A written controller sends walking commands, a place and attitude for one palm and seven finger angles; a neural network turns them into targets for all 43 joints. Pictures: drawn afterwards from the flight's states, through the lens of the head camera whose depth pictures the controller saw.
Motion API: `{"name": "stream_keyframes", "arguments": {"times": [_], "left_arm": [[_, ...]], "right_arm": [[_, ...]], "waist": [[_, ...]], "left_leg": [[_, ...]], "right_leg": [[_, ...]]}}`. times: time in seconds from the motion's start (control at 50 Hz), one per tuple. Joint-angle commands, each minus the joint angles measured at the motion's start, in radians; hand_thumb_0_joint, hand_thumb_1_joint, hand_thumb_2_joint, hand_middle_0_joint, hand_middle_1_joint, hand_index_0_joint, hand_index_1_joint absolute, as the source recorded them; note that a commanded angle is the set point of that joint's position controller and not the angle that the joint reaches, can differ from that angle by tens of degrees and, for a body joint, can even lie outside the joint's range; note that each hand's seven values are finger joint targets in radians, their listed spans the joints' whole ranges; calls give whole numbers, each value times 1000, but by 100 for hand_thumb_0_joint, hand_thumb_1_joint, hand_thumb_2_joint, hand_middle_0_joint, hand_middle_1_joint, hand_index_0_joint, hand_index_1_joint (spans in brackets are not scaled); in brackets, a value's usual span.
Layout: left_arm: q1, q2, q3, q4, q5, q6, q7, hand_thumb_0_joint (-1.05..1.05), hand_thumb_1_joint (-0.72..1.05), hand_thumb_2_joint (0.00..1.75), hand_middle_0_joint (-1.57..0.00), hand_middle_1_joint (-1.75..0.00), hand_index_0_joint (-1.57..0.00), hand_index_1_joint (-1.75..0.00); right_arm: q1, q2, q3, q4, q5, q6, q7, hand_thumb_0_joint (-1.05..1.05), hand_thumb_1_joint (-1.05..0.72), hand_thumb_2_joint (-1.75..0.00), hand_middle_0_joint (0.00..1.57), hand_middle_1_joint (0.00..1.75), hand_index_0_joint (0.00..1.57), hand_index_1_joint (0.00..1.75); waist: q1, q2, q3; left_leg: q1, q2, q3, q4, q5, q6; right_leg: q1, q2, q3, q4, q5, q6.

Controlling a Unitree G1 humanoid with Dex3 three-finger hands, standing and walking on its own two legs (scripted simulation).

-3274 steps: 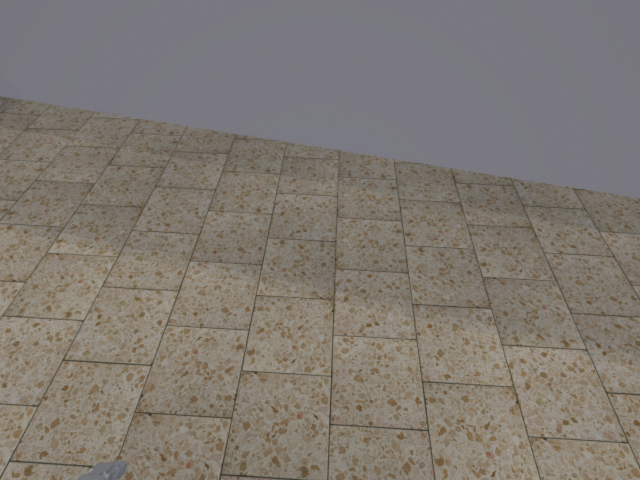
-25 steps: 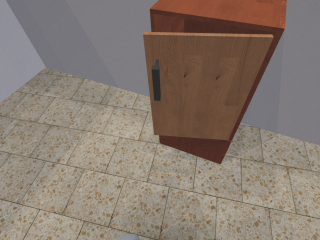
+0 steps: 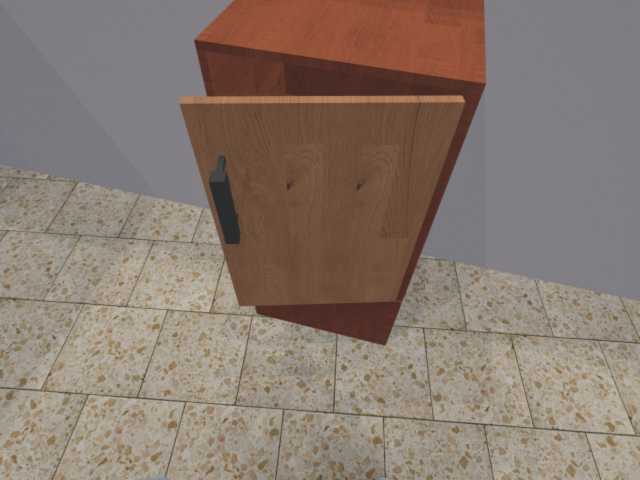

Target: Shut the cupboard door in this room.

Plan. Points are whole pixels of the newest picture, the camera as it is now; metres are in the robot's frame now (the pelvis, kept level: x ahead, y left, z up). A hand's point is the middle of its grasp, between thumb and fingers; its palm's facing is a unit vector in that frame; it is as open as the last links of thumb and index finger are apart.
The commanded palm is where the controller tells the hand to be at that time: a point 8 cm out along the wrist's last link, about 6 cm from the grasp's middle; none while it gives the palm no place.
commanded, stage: take the last steps up to it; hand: left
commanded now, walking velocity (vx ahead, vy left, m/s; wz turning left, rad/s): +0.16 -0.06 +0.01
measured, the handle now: (227, 201) +0.54 +0.17 -0.01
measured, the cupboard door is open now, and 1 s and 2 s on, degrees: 17 17 17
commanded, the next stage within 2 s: come to a stop and stand still in 0.04 s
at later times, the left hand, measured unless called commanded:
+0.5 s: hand out of the picture +0.12 +0.14 -0.17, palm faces +0.07 -0.97 -0.21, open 7.3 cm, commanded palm none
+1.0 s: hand out of the picture +0.15 +0.23 -0.16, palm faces -0.03 -0.97 -0.25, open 7.4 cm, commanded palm none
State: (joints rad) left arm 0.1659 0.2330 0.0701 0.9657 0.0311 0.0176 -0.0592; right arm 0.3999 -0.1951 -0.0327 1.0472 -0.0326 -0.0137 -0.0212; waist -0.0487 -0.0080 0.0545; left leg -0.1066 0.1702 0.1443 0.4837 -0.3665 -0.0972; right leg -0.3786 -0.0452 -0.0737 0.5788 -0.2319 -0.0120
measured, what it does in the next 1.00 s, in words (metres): steps on the spot: right foot, then left foot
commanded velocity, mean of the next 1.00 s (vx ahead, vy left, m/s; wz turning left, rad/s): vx -0.07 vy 0.03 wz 0.00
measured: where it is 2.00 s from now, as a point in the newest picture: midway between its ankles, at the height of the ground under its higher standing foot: outside the picture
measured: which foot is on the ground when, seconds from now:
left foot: down 0.00-0.02, up 0.04-0.28, down 0.30-0.54, up 0.56-0.76, down 0.78-1.00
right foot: up 0.00-0.00, down 0.02-1.00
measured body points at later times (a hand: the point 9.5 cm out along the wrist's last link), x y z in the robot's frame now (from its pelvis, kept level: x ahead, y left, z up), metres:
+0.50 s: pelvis +0.10 -0.04 +0.01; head +0.14 -0.03 +0.45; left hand +0.12 +0.19 -0.15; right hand +0.21 -0.26 -0.14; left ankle +0.11 +0.08 -0.73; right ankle +0.06 -0.12 -0.73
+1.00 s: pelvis +0.07 +0.03 +0.00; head +0.07 +0.04 +0.45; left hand +0.15 +0.28 -0.14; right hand +0.12 -0.20 -0.14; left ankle +0.09 +0.10 -0.73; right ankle +0.06 -0.12 -0.73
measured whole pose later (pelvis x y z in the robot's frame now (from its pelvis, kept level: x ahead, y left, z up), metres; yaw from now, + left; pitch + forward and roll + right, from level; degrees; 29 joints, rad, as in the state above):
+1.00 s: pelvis +0.07 +0.03 +0.00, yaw -2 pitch -2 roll -1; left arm 0.24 0.22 0.00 0.92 0.02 0.02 0.04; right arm 0.26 -0.19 0.01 0.94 -0.01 0.02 -0.02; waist 0.00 0.01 0.02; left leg -0.26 -0.05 0.06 0.55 -0.26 0.09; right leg -0.21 -0.05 -0.01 0.53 -0.30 0.01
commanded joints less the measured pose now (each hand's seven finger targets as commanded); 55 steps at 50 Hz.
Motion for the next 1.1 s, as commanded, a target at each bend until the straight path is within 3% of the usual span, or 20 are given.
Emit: {"name": "stream_keyframes", "arguments": {"times": [0.0,0.02,0.06,0.12,0.2,0.24,0.26,0.3,0.4,0.48,0.54,0.58,0.62,0.64,0.68,0.74,0.78,0.82,0.96,1.08], "left_arm": [[332,236,51,54,-9,-39,38,0,90,90,-20,-30,-20,-30],[274,208,46,53,-8,-41,50,0,90,90,-20,-30,-20,-30],[130,113,20,26,-12,-39,65,0,90,90,-20,-30,-20,-30],[61,66,1,17,-3,-52,74,0,90,90,-20,-30,-20,-30],[50,39,-15,37,-10,-53,85,0,90,90,-20,-30,-20,-30],[61,36,-24,52,-26,-49,90,0,90,90,-20,-30,-20,-30],[97,15,-30,54,-32,-42,95,0,90,90,-20,-30,-20,-30],[120,16,-29,49,-15,-21,107,0,90,90,-20,-30,-20,-30],[133,60,-15,43,-14,-9,108,0,90,90,-20,-30,-20,-30],[146,94,-5,14,-8,-6,109,0,90,90,-20,-30,-20,-30],[145,109,-1,13,0,-5,107,0,90,90,-20,-30,-20,-30],[112,115,1,6,5,-3,108,0,90,90,-20,-30,-20,-30],[73,122,4,1,2,-3,105,0,90,90,-20,-30,-20,-30],[182,116,-17,-39,-5,-39,144,0,90,90,-20,-30,-20,-30],[184,171,-1,-93,-6,-61,137,0,90,90,-20,-30,-20,-30],[123,129,-19,-121,-16,-48,131,0,90,90,-20,-30,-20,-30],[156,78,-29,-128,-14,-26,130,0,90,90,-20,-30,-20,-30],[144,79,-41,-108,-13,-11,123,0,90,90,-20,-30,-20,-30],[110,88,-53,-91,-12,-2,94,0,90,90,-20,-30,-20,-30],[148,77,-53,-59,-7,-1,90,0,90,90,-20,-30,-20,-30]], "right_arm": [[-102,-77,-21,-121,22,-11,7,0,-90,-90,20,30,20,30],[-119,-92,-28,-109,20,-9,-3,0,-90,-90,20,30,20,30],[-109,-95,-31,-79,13,-10,-4,0,-90,-90,20,30,20,30],[-53,-27,-13,-51,5,3,9,0,-90,-90,20,30,20,30],[-48,15,11,-30,15,5,0,0,-90,-90,20,30,20,30],[-32,-23,14,-12,20,-3,-2,0,-90,-90,20,30,20,30],[-60,-72,10,-20,19,-10,-8,0,-90,-90,20,30,20,30],[-116,-110,-1,-31,20,2,-15,0,-90,-90,20,30,20,30],[-157,-117,-24,-67,22,32,-29,0,-90,-90,20,30,20,30],[-187,-115,-35,-110,20,51,-23,0,-90,-90,20,30,20,30],[-231,-69,-30,-128,21,63,-12,0,-90,-90,20,30,20,30],[-254,-66,-29,-129,25,68,-12,0,-90,-90,20,30,20,30],[-222,-60,-22,-109,27,61,-7,0,-90,-90,20,30,20,30],[-276,-86,-33,-209,32,25,-8,0,-90,-90,20,30,20,30],[-228,-73,-29,-229,40,21,8,0,-90,-90,20,30,20,30],[-126,-87,-19,-196,26,16,11,0,-90,-90,20,30,20,30],[-148,-129,-12,-213,17,13,4,0,-90,-90,20,30,20,30],[-167,-132,1,-210,20,5,3,0,-90,-90,20,30,20,30],[-152,-147,8,-183,14,7,10,0,-90,-90,20,30,20,30],[-146,-154,4,-143,15,9,9,0,-90,-90,20,30,20,30]], "waist": [[177,-266,-115],[150,-276,-95],[79,-156,-58],[19,-95,-73],[13,-56,-68],[11,-18,-98],[37,46,-107],[52,78,-22],[49,88,-114],[55,-41,-155],[72,-145,-89],[68,-153,-48],[48,-140,-53],[65,-110,-146],[56,-123,-225],[11,-22,-160],[59,74,-73],[67,173,-11],[58,55,39],[63,45,13]], "left_leg": [[-491,-129,0,546,-326,89],[-531,-94,-101,664,-264,100],[-497,-46,-141,686,-137,92],[-338,-64,-90,498,-68,79],[-167,-107,-81,126,99,60],[-26,-78,-131,-63,452,76],[6,5,-200,-61,687,119],[-77,45,-208,-32,721,158],[11,25,-178,17,817,160],[-56,-46,-120,131,565,117],[-228,-158,-105,291,-33,77],[-267,-154,-151,354,-138,77],[-220,-144,-140,200,-50,76],[-252,-204,-77,246,-117,68],[-307,-197,-105,212,-26,122],[-67,-137,-136,6,332,144],[-121,-11,-257,16,549,201],[-185,-14,-328,-56,538,217],[-275,-55,-349,-243,-176,181],[-254,-51,-374,-284,-226,181]], "right_leg": [[484,-326,481,-359,-39,-191],[423,-321,496,-374,22,-225],[321,-270,331,-329,111,-233],[194,-206,148,-305,286,-194],[187,-168,122,-239,462,-162],[172,-123,94,-165,440,-80],[157,-80,86,-152,333,-33],[167,-51,93,-161,200,-13],[191,-68,93,-76,398,-25],[235,-161,184,-104,598,-86],[289,-277,253,-147,863,-191],[273,-290,247,-166,809,-225],[281,-239,185,-131,727,-185],[371,-212,342,-86,1307,-97],[486,-201,235,24,1177,-115],[249,-122,126,74,682,-61],[158,-33,81,-13,156,-20],[172,9,57,-16,-67,-10],[154,-4,89,-107,-164,-23],[142,16,99,-94,-152,-18]]}}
